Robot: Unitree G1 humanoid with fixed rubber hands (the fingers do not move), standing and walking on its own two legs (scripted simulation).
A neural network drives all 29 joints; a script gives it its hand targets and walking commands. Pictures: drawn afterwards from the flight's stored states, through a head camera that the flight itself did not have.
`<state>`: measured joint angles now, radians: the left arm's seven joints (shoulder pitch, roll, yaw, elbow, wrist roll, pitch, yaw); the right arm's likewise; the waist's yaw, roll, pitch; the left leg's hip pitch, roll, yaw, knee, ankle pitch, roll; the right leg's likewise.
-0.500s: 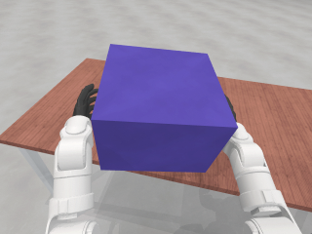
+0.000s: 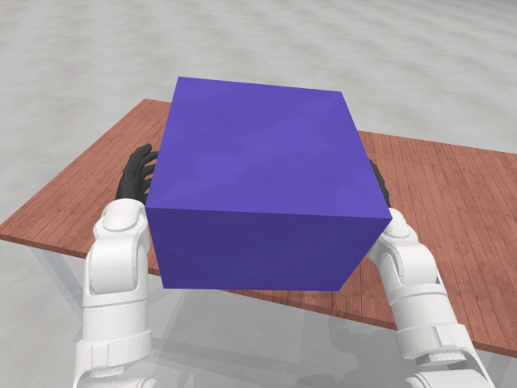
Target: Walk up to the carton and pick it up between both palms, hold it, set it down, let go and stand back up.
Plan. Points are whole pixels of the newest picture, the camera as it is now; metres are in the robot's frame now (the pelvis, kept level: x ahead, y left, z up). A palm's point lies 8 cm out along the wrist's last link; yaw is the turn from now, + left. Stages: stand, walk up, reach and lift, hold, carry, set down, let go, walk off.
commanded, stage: hold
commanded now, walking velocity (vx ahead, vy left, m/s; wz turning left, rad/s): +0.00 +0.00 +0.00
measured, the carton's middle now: (258, 183) +0.38 +0.01 +0.17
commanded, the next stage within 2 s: none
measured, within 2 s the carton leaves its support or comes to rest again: neither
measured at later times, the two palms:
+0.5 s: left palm (135, 200) +0.35 +0.18 +0.17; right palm (375, 207) +0.34 -0.17 +0.15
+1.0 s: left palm (136, 199) +0.35 +0.18 +0.17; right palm (376, 207) +0.34 -0.17 +0.15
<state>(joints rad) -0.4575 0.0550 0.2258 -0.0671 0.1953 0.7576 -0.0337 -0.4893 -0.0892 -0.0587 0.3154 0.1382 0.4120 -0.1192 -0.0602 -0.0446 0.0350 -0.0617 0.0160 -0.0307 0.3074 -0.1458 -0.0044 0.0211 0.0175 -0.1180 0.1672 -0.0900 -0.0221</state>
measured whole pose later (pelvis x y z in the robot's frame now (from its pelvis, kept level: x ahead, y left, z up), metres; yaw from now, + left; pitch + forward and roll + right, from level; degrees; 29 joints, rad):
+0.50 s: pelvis +0.00 +0.00 +0.00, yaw +0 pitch -6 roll -1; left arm -0.48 0.04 0.25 -0.02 0.20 0.74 -0.05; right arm -0.51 -0.09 -0.07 0.34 0.13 0.41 -0.12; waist -0.07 -0.05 0.04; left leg -0.07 0.01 -0.03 0.31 -0.14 0.00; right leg 0.01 0.02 -0.12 0.18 -0.09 -0.02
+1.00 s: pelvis +0.00 +0.01 +0.00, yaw +0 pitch -5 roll -1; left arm -0.48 0.04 0.23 -0.03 0.20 0.72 -0.03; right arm -0.51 -0.10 -0.06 0.34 0.14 0.39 -0.12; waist -0.07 -0.05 0.03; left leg -0.08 0.01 -0.02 0.31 -0.14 0.00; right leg 0.00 0.01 -0.11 0.17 -0.08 -0.02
